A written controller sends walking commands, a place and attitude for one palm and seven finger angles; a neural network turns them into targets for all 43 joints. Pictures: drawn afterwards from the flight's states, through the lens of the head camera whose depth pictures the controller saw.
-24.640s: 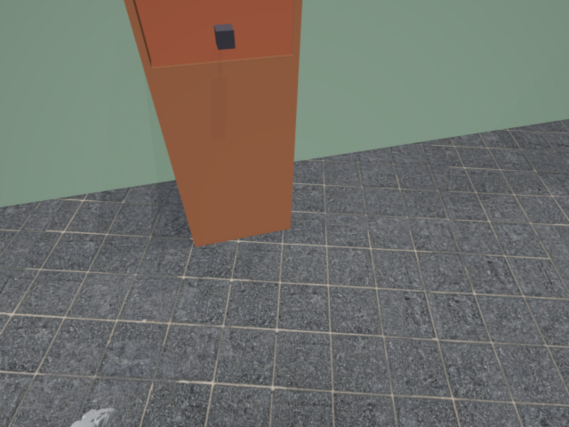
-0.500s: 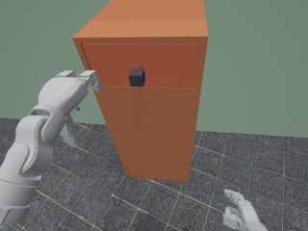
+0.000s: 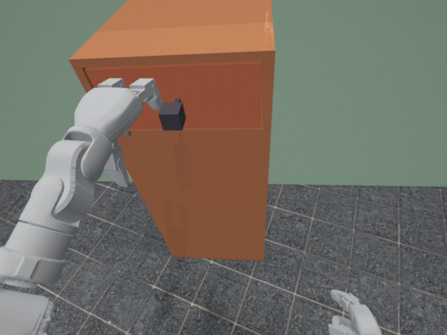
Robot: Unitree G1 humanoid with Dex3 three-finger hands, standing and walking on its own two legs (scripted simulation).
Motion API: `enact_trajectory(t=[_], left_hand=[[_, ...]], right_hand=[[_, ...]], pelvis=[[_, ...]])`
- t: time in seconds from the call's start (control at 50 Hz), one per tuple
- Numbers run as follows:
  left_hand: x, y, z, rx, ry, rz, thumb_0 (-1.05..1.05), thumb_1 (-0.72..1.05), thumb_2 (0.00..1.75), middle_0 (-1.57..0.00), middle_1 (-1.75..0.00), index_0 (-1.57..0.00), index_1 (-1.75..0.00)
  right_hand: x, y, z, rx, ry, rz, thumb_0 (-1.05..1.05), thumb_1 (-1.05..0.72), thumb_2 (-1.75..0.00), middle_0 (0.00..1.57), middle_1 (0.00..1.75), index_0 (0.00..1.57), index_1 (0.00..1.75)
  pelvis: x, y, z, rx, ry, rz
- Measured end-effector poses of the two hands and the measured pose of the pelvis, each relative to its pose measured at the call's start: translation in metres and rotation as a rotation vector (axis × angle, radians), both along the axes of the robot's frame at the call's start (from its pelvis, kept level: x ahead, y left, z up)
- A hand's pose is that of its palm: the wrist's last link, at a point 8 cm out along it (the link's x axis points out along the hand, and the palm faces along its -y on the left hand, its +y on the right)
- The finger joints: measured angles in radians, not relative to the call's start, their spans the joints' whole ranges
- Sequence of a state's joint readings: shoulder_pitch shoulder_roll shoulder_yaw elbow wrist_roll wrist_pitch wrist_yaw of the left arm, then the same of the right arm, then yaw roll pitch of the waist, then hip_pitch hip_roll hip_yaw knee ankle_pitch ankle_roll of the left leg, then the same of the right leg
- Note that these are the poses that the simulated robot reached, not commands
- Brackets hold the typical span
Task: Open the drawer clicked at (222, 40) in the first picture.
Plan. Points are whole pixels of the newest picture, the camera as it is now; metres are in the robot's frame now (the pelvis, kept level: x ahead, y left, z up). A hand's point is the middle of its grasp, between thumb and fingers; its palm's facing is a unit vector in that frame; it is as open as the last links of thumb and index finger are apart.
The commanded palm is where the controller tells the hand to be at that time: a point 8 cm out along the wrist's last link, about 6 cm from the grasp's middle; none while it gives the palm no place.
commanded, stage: move the hooked fingers above the handle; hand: left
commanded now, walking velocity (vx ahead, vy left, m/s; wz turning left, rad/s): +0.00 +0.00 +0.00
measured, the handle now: (174, 110) +0.54 +0.17 +0.12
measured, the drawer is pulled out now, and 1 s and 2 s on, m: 0.00 0.00 0.00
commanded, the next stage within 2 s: none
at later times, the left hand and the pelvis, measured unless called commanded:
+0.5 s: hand (147, 101) +0.44 +0.18 +0.21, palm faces +0.17 -0.06 -0.98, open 13.8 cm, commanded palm +0.41 +0.19 +0.25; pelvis +0.02 -0.03 +0.00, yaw +0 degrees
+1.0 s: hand (177, 83) +0.51 +0.14 +0.21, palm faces +0.09 -0.05 -0.99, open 13.4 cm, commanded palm +0.49 +0.18 +0.25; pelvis +0.02 -0.03 -0.01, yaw +0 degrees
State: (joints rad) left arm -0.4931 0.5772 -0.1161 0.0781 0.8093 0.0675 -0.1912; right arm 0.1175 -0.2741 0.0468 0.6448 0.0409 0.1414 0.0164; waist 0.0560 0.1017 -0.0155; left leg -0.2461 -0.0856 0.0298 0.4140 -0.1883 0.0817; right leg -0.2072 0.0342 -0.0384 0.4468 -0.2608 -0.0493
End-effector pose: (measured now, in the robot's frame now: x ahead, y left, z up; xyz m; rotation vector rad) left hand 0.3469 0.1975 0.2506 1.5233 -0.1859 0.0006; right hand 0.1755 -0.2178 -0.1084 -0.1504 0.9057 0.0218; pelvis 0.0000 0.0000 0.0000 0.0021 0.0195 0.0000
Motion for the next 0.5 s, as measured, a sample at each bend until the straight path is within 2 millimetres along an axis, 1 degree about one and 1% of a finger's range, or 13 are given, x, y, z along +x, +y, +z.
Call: enact_trajectory(t=[0.06, 0.1, 0.14, 0.18, 0.2, 0.24, 0.3, 0.34, 0.38, 0.4, 0.44, 0.5], left_hand=[[0.011, 0.014, 0.014, -0.023, -0.049, 0.087, 0.0, -0.49, 0.3, -0.33, -1.2, -0.32, -1.2], [0.016, 0.027, 0.018, -0.03, -0.053, 0.172, 0.0, -0.49, 0.3, -0.32, -1.2, -0.32, -1.2], [0.019, 0.036, 0.016, -0.025, -0.028, 0.248, 0.0, -0.49, 0.3, -0.32, -1.2, -0.32, -1.2], [0.021, 0.037, 0.008, -0.013, 0.022, 0.289, 0.0, -0.49, 0.3, -0.32, -1.2, -0.32, -1.2], [0.021, 0.034, 0.002, -0.007, 0.053, 0.29, 0.0, -0.49, 0.3, -0.32, -1.2, -0.31, -1.2], [0.023, 0.022, -0.012, 0.003, 0.112, 0.253, 0.0, -0.49, 0.3, -0.32, -1.2, -0.31, -1.2], [0.025, -0.009, -0.028, 0.014, 0.162, 0.119, 0.0, -0.49, 0.3, -0.32, -1.2, -0.32, -1.2], [0.028, -0.028, -0.031, 0.014, 0.152, 0.02, 0.0, -0.49, 0.3, -0.32, -1.2, -0.32, -1.2], [0.035, -0.04, -0.026, 0.008, 0.112, -0.043, 0.0, -0.49, 0.3, -0.33, -1.2, -0.32, -1.2], [0.039, -0.041, -0.022, 0.003, 0.083, -0.053, 0.0, -0.49, 0.3, -0.33, -1.2, -0.32, -1.2], [0.05, -0.038, -0.008, -0.012, 0.021, -0.027, 0.0, -0.49, 0.3, -0.33, -1.2, -0.33, -1.2], [0.067, -0.019, 0.012, -0.022, -0.045, 0.101, 0.0, -0.49, 0.3, -0.33, -1.2, -0.32, -1.2]], right_hand=[[-0.003, -0.007, -0.004, 0.003, 0.031, -0.01, 0.01, -0.91, -0.9, 0.2, 0.3, 0.2, 0.3], [-0.005, -0.012, -0.007, 0.006, 0.052, -0.014, 0.01, -0.91, -0.9, 0.2, 0.3, 0.2, 0.3], [-0.005, -0.018, -0.009, 0.007, 0.069, -0.018, 0.01, -0.91, -0.9, 0.2, 0.3, 0.2, 0.3], [-0.004, -0.023, -0.009, 0.003, 0.08, -0.019, 0.01, -0.91, -0.9, 0.2, 0.3, 0.2, 0.3], [-0.002, -0.025, -0.009, -0.002, 0.082, -0.019, 0.01, -0.91, -0.9, 0.2, 0.3, 0.2, 0.3], [0.002, -0.03, -0.008, -0.015, 0.077, -0.019, 0.01, -0.91, -0.9, 0.2, 0.3, 0.2, 0.3], [0.009, -0.035, -0.004, -0.039, 0.052, -0.023, 0.01, -0.91, -0.9, 0.2, 0.3, 0.2, 0.3], [0.014, -0.037, -0.001, -0.05, 0.03, -0.032, 0.01, -0.91, -0.9, 0.2, 0.3, 0.2, 0.3], [0.017, -0.04, 0.001, -0.054, 0.012, -0.044, 0.01, -0.91, -0.9, 0.2, 0.3, 0.2, 0.3], [0.017, -0.041, 0.002, -0.053, 0.007, -0.05, 0.01, -0.91, -0.9, 0.2, 0.3, 0.2, 0.3], [0.016, -0.043, 0.002, -0.048, 0.007, -0.062, 0.01, -0.91, -0.9, 0.2, 0.3, 0.2, 0.3], [0.009, -0.046, -0.004, -0.032, 0.037, -0.075, 0.0, -0.91, -0.9, 0.2, 0.3, 0.2, 0.3]], pelvis=[[0.003, -0.005, 0.0, 0.003, 0.008, -0.004], [0.004, -0.008, 0.0, 0.005, 0.015, -0.005], [0.006, -0.011, 0.0, 0.007, 0.021, -0.001], [0.007, -0.014, 0.0, 0.008, 0.026, 0.008], [0.007, -0.015, -0.001, 0.009, 0.027, 0.013], [0.009, -0.017, -0.001, 0.01, 0.027, 0.022], [0.011, -0.021, -0.002, 0.011, 0.025, 0.028], [0.012, -0.023, -0.002, 0.011, 0.025, 0.024], [0.014, -0.025, -0.002, 0.012, 0.029, 0.018], [0.015, -0.026, -0.002, 0.013, 0.032, 0.014], [0.016, -0.028, -0.003, 0.014, 0.038, 0.007], [0.017, -0.031, -0.002, 0.017, 0.051, -0.003]])
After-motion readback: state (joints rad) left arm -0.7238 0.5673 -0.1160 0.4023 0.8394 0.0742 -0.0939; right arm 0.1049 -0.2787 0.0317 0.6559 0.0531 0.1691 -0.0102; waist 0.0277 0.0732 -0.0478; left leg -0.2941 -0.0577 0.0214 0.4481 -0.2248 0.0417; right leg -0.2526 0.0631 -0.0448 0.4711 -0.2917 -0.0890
